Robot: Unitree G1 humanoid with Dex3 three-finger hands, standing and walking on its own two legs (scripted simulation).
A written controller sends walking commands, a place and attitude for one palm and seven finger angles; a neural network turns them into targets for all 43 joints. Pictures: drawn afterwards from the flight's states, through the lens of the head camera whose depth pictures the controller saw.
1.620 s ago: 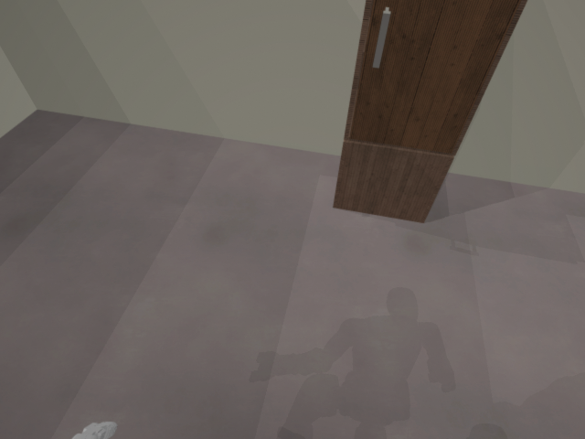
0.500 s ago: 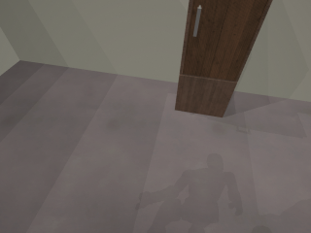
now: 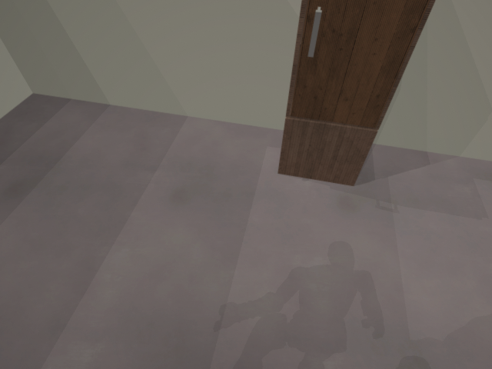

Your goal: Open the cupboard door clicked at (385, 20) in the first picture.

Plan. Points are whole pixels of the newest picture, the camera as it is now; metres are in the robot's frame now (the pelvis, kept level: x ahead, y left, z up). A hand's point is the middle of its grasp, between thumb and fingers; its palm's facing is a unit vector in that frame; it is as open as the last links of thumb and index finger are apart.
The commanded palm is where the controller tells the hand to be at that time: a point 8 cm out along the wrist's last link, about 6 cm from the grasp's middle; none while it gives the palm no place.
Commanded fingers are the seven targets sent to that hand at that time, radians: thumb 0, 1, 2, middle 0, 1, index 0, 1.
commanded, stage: look at it before walking up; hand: left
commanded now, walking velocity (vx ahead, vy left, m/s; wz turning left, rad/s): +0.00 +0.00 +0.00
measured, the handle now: (314, 32) +1.19 -0.18 +0.04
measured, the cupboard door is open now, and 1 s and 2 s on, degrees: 0 0 0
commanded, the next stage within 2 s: walk to a spot facing it in 0.02 s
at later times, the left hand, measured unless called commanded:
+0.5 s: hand out of the picture +0.05 +0.19 -0.18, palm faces -0.13 -0.96 -0.25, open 7.4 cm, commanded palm none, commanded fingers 0.00 0.90 0.90 -0.20 -0.30 -0.20 -0.30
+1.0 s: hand (142, 359) +0.17 +0.22 -0.19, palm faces -0.31 -0.93 -0.19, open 7.4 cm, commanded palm none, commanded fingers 0.00 0.90 0.90 -0.20 -0.30 -0.20 -0.30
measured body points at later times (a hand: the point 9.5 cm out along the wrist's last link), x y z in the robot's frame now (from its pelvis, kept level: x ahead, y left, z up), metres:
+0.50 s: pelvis -0.01 -0.02 -0.03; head +0.01 -0.04 +0.42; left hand +0.06 +0.24 -0.16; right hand +0.03 -0.28 -0.18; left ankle -0.01 +0.12 -0.74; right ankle -0.02 -0.11 -0.75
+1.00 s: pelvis +0.12 +0.02 -0.02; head +0.15 +0.04 +0.43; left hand +0.19 +0.26 -0.18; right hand +0.15 -0.25 -0.13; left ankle +0.19 +0.10 -0.75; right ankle -0.01 -0.08 -0.69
